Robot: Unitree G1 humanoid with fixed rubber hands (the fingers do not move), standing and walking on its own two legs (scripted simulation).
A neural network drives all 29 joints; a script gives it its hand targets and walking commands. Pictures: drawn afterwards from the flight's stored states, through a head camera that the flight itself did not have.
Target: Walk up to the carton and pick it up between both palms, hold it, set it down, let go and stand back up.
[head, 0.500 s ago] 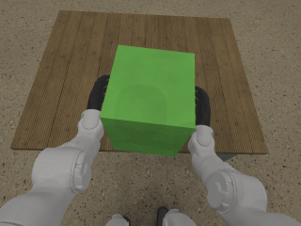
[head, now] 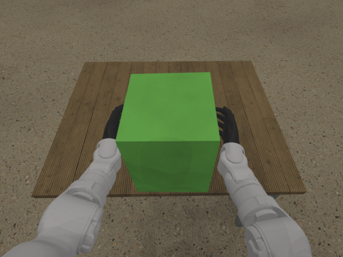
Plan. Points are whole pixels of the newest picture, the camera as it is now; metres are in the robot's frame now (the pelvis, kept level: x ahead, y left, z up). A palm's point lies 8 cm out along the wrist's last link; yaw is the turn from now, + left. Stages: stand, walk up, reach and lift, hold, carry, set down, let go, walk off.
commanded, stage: reach and lift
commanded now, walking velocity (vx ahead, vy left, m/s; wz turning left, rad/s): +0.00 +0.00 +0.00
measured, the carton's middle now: (171, 135) +0.42 -0.03 +0.01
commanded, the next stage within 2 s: none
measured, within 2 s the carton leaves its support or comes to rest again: neither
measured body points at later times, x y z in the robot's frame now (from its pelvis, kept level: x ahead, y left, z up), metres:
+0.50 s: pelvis -0.02 -0.01 +0.03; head -0.04 +0.00 +0.48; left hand +0.40 +0.10 +0.13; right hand +0.36 -0.19 +0.13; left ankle -0.02 +0.10 -0.72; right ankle +0.01 -0.13 -0.72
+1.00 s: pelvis -0.01 -0.01 +0.03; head -0.04 +0.02 +0.48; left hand +0.38 +0.13 +0.16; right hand +0.37 -0.16 +0.16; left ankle -0.02 +0.10 -0.72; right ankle +0.01 -0.13 -0.72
